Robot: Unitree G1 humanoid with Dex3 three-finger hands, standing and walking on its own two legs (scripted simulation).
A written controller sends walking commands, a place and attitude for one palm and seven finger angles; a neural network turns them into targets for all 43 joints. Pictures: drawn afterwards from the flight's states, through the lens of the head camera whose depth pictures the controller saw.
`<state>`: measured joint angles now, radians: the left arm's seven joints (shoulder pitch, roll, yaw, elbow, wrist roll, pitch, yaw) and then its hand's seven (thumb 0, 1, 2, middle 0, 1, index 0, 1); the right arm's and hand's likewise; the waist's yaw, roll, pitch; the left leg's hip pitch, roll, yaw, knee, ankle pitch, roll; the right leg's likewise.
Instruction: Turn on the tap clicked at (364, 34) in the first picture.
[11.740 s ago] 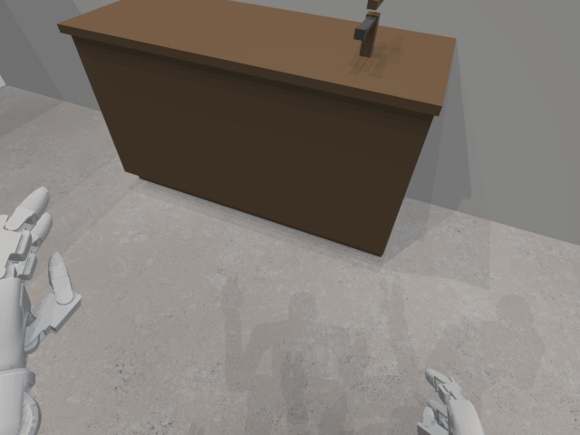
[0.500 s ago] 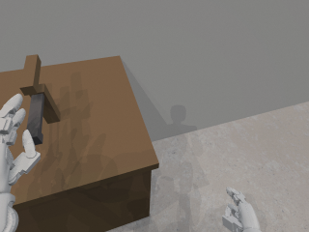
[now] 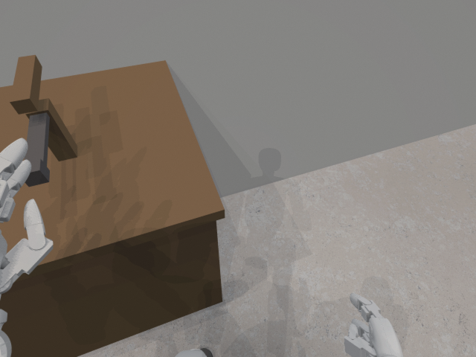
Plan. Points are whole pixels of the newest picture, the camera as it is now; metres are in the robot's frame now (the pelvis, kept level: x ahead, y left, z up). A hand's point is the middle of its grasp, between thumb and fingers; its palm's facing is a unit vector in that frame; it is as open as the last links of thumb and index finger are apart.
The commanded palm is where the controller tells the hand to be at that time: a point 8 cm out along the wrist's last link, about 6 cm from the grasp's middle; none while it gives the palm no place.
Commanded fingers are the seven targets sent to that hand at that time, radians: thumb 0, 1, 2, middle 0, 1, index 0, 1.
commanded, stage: come to a stop and stand still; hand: left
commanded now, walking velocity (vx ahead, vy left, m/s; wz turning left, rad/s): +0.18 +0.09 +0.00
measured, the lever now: (34, 172) +0.33 +0.34 +0.13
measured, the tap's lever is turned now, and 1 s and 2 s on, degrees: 0 0 0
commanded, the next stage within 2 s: look again from close up in 1.20 s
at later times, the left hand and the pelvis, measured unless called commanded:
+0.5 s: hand out of the picture +0.16 +0.27 +0.17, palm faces +0.40 -0.81 -0.44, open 7.4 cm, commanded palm +0.12 +0.30 +0.18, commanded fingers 0.00 0.90 0.90 -0.20 -0.30 -0.20 -0.30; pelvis -0.03 +0.02 +0.00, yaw +1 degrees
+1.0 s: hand out of the picture +0.18 +0.30 +0.17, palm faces +0.47 -0.79 -0.39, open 7.4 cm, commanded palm +0.15 +0.33 +0.18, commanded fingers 0.00 0.90 0.90 -0.20 -0.30 -0.20 -0.30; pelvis +0.00 +0.04 +0.00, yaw +1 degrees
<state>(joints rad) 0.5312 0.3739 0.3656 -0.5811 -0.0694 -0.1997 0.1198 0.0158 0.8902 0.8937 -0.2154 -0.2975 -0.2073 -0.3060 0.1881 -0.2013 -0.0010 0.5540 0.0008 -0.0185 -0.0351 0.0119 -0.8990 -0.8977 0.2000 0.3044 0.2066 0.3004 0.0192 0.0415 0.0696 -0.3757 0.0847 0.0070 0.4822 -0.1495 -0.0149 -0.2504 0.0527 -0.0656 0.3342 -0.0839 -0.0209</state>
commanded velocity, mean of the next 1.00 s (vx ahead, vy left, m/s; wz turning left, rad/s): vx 0.05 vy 0.01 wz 0.00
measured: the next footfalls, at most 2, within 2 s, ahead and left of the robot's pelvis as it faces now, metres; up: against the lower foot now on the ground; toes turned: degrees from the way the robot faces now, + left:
right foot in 0.40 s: +0.01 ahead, -0.08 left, +0.00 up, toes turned +1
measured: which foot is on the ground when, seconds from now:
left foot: down 0.00-1.00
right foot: down 0.00-0.24, up 0.26-0.38, down 0.40-1.00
